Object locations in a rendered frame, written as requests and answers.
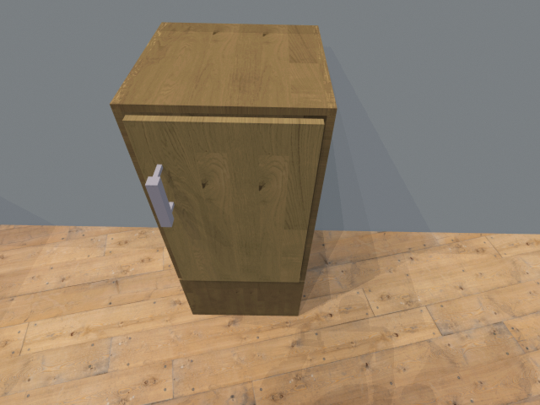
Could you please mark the handle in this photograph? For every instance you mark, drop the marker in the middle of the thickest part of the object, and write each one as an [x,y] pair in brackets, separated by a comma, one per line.
[156,192]

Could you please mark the cupboard door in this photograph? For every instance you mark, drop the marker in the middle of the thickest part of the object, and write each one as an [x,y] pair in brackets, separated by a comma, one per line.
[242,189]

